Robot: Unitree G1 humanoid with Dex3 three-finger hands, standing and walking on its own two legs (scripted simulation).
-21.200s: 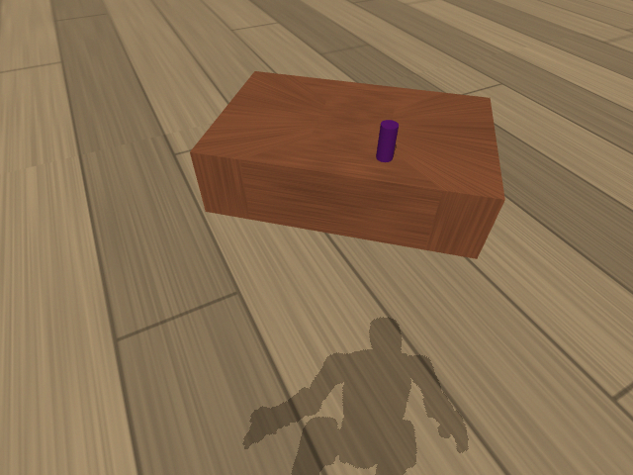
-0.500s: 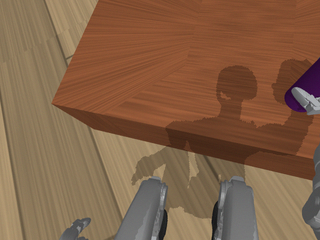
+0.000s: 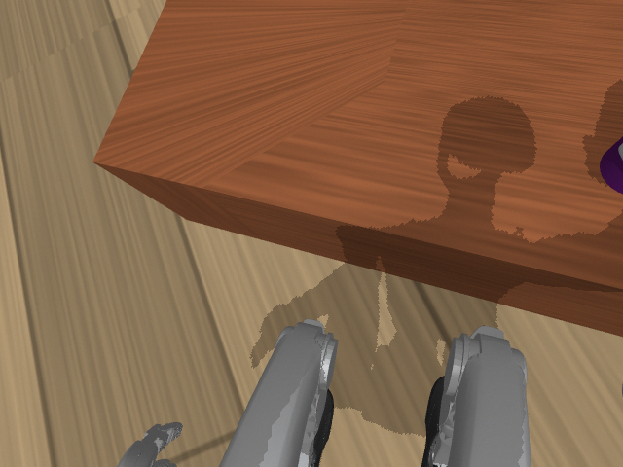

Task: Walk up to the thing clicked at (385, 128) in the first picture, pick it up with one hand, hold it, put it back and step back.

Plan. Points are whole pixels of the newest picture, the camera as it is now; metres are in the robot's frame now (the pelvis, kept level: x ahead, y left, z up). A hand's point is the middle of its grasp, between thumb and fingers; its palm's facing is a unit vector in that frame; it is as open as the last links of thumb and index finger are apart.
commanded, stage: lower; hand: right
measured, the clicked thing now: out of the picture +0.50 -0.32 -0.02
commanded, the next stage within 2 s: loosen in 0.66 s
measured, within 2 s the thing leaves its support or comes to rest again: rests again in 0.56 s
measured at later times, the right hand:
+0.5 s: hand out of the picture +0.51 -0.33 -0.05, palm faces +0.38 +0.92 -0.02, open 10.1 cm
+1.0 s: hand out of the picture +0.51 -0.34 -0.07, palm faces +0.37 +0.93 -0.01, open 10.0 cm
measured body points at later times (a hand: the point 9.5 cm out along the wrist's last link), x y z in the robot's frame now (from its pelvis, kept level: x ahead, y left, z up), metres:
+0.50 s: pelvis -0.01 +0.00 -0.05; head +0.22 -0.06 +0.32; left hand +0.06 +0.29 -0.16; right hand +0.49 -0.38 -0.05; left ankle +0.05 +0.12 -0.43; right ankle +0.09 -0.14 -0.43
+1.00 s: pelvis -0.02 +0.01 -0.07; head +0.22 -0.06 +0.30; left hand +0.05 +0.29 -0.18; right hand +0.49 -0.38 -0.06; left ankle +0.05 +0.12 -0.43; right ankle +0.09 -0.14 -0.43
